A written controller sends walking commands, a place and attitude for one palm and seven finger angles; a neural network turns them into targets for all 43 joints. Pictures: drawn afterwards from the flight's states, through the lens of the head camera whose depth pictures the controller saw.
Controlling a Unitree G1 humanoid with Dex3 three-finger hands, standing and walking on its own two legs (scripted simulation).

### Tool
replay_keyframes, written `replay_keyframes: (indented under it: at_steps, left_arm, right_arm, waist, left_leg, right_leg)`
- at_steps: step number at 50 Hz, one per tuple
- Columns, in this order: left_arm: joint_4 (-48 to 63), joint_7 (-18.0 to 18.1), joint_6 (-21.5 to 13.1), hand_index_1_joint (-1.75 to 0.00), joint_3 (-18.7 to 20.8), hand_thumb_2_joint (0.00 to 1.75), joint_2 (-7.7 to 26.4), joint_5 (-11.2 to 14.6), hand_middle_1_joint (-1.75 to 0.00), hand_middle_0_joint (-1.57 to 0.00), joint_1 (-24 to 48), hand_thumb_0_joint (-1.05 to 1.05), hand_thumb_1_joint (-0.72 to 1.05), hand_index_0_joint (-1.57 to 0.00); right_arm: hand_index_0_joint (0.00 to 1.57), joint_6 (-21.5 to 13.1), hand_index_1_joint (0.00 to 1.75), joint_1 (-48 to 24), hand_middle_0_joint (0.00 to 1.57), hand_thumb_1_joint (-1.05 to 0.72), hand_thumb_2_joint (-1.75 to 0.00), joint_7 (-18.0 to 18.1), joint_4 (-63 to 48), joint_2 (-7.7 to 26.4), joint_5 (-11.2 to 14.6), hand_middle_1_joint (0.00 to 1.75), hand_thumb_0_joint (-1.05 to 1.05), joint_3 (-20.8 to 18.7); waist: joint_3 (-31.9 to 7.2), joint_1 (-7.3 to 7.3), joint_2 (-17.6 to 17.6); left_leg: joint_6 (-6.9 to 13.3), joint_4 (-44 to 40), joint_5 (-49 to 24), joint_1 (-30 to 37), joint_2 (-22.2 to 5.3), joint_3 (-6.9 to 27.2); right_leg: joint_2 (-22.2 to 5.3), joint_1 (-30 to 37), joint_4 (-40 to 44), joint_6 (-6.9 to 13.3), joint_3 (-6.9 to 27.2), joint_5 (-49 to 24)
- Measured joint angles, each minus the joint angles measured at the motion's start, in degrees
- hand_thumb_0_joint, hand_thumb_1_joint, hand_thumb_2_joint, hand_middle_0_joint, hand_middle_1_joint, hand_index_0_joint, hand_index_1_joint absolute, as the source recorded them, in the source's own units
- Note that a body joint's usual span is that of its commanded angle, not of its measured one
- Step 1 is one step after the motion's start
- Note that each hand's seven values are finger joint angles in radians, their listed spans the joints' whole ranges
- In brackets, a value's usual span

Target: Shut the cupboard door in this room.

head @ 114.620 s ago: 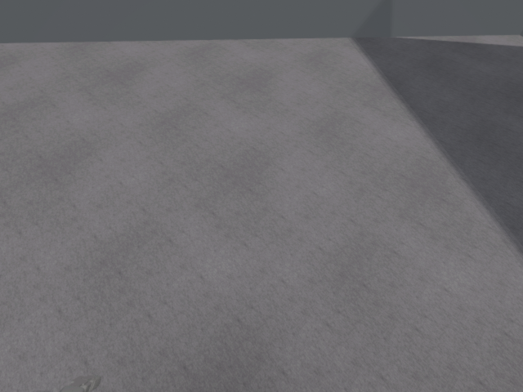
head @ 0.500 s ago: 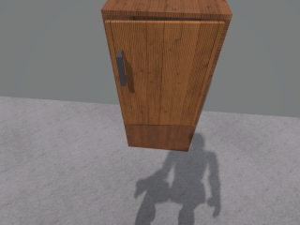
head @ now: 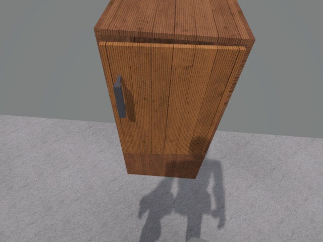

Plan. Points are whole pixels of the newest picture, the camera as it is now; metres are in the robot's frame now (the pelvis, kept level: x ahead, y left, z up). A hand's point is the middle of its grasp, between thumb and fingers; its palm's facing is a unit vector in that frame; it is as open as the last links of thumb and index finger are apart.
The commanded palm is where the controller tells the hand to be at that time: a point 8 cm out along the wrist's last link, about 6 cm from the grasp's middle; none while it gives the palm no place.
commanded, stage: come to a stop and stand still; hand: left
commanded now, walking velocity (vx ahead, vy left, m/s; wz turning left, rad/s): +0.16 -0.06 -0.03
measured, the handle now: (120, 97) +0.54 +0.16 +0.02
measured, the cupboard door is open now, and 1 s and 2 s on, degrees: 4 4 4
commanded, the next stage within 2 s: look again from close up in 1.84 s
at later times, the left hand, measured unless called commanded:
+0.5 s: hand (103, 239) +0.15 +0.17 -0.18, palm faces +0.08 -0.97 -0.23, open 7.3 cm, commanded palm none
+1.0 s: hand out of the picture +0.07 +0.14 -0.17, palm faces +0.03 -0.98 -0.20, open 7.4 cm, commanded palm none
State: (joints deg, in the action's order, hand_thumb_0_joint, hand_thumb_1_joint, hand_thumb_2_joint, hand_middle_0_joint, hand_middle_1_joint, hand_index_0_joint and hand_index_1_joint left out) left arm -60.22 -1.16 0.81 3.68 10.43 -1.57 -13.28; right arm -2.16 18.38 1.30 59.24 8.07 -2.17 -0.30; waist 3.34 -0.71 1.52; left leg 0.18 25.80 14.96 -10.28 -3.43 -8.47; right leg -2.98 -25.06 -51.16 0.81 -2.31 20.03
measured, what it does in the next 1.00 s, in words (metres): steps on the spot: right foot, then left foot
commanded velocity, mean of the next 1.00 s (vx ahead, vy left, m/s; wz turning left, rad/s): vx -0.07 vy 0.00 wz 0.00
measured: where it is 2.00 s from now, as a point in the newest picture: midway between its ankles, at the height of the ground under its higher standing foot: outside the picture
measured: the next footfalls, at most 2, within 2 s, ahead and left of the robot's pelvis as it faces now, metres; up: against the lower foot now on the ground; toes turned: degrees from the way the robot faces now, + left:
right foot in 0.12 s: +0.14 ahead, -0.14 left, +0.00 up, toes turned -4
left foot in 0.52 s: +0.15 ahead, +0.10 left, +0.00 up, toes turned +5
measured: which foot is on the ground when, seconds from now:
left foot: down 0.00-0.14, up 0.16-0.50, down 0.52-1.00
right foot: up 0.00-0.10, down 0.12-0.54, up 0.56-0.84, down 0.86-1.00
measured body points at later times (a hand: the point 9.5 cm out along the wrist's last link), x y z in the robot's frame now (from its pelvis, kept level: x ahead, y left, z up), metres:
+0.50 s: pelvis +0.09 -0.02 +0.00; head +0.13 -0.01 +0.44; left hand +0.15 +0.22 -0.16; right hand +0.18 -0.26 -0.15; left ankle +0.10 +0.09 -0.72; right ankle +0.10 -0.13 -0.74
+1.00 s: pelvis +0.07 -0.03 +0.00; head +0.09 -0.04 +0.45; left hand +0.07 +0.19 -0.16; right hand +0.10 -0.26 -0.16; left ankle +0.11 +0.10 -0.74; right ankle +0.04 -0.16 -0.74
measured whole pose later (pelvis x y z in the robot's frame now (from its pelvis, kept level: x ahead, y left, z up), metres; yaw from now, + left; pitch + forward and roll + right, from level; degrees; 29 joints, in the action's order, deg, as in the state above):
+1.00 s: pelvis +0.07 -0.03 +0.00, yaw +1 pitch -1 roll +0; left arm -63.0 1.0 0.9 0.7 8.6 -1.1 -16.0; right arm 1.5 13.1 1.0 61.6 10.4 -0.7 -1.4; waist 2.4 -1.1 -0.7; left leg -0.6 25.7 10.0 -14.5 -1.9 -3.1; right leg -0.5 -7.9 -26.4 -0.4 0.9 17.4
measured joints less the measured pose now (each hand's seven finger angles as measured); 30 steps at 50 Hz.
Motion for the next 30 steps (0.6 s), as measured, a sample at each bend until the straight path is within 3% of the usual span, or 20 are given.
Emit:
replay_keyframes:
  at_steps: [6,8,11,18,23,25,26,27,30]
  left_arm:
    - [2.5,0.0,-1.4,-0.29,-0.1,0.9,0.4,-0.1,-0.3,-0.2,3.1,0.0,0.91,-0.2]
    - [2.2,0.6,-2.3,-0.29,-0.3,0.9,-0.4,-0.2,-0.3,-0.2,3.8,0.0,0.91,-0.2]
    - [1.4,1.6,-2.8,-0.29,-1.4,0.9,-1.9,0.0,-0.3,-0.2,4.2,0.0,0.91,-0.2]
    - [1.6,3.4,-1.1,-0.3,-1.1,0.9,-2.0,-0.2,-0.3,-0.21,5.6,-0.01,0.93,-0.2]
    - [2.5,3.5,0.3,-0.3,-0.4,0.9,-1.1,-0.4,-0.3,-0.21,5.4,0.0,0.92,-0.2]
    - [2.8,3.5,0.8,-0.3,-0.2,0.9,-0.4,-0.4,-0.3,-0.21,4.9,0.0,0.91,-0.2]
    - [2.9,3.5,1.1,-0.3,-0.1,0.9,-0.1,-0.2,-0.3,-0.21,4.4,0.0,0.91,-0.2]
    - [3.1,3.5,1.4,-0.3,-0.2,0.9,0.0,0.0,-0.3,-0.21,4.0,0.0,0.91,-0.2]
    - [3.2,3.6,2.5,-0.3,0.1,0.9,1.7,0.2,-0.3,-0.21,3.6,0.0,0.91,-0.2]
  right_arm:
    - [0.2,1.8,0.3,2.7,0.2,-0.91,-0.9,-0.7,2.7,-0.5,0.4,0.3,0.0,-0.9]
    - [0.2,2.6,0.29,2.4,0.2,-0.91,-0.9,-0.8,3.5,0.3,0.9,0.3,0.01,-1.2]
    - [0.2,3.7,0.29,0.4,0.2,-0.91,-0.9,-0.3,3.9,1.2,1.4,0.3,0.01,-1.3]
    - [0.2,4.7,0.29,-5.2,0.19,-0.91,-0.9,0.1,1.0,2.1,1.9,0.3,0.01,-1.8]
    - [0.2,5.4,0.29,-9.5,0.19,-0.91,-0.9,-0.3,-1.9,3.1,1.7,0.3,0.0,-2.6]
    - [0.2,5.0,0.29,-10.4,0.19,-0.91,-0.9,-0.5,-3.1,3.3,1.6,0.3,0.0,-2.6]
    - [0.2,4.6,0.29,-10.4,0.19,-0.91,-0.9,-0.6,-3.7,3.6,1.5,0.3,0.0,-2.5]
    - [0.2,4.1,0.29,-10.2,0.19,-0.91,-0.9,-0.7,-4.2,4.0,1.3,0.3,0.0,-2.4]
    - [0.2,3.7,0.29,-10.8,0.19,-0.91,-0.9,-0.1,-4.4,2.8,0.6,0.3,0.0,-1.5]
  waist:
    - [-0.1,-0.98,-1.2]
    - [0.3,-1.05,-3.0]
    - [0.7,-1.32,-4.1]
    - [1.7,0.15,-2.0]
    - [2.8,0.98,-1.1]
    - [2.9,1.02,-0.6]
    - [2.6,1.05,-0.9]
    - [2.0,1.04,-1.5]
    - [2.5,1.72,0.7]
  left_leg:
    - [-2.5,3.8,5.6,2.7,-1.1,0.3]
    - [-1.6,10.4,11.3,0.9,-2.0,2.1]
    - [-1.0,19.4,15.5,-3.4,-0.4,5.1]
    - [-2.2,21.9,13.3,-9.5,3.1,5.7]
    - [-2.3,20.5,10.3,-11.2,3.8,6.0]
    - [-2.1,14.2,5.0,-9.3,3.4,6.1]
    - [-1.6,9.5,-1.0,-7.7,2.5,6.3]
    - [-0.3,7.5,-1.1,-6.9,2.0,6.6]
    - [1.8,8.8,1.3,-7.3,2.9,5.6]
  right_leg:
    - [0.1,5.1,18.0,-0.2,-1.2,-7.1]
    - [1.2,5.3,16.1,0.9,-2.0,-6.6]
    - [1.9,7.7,18.1,1.5,-2.9,-5.0]
    - [1.1,11.3,23.5,1.5,-3.0,-6.5]
    - [0.3,11.9,23.1,0.4,-3.4,-6.0]
    - [0.0,11.4,21.4,-0.3,-3.5,-5.1]
    - [0.3,10.8,19.9,-0.7,-3.7,-4.3]
    - [0.6,9.8,18.0,-1.1,-4.1,-3.1]
    - [1.7,5.9,6.4,-1.4,0.6,7.8]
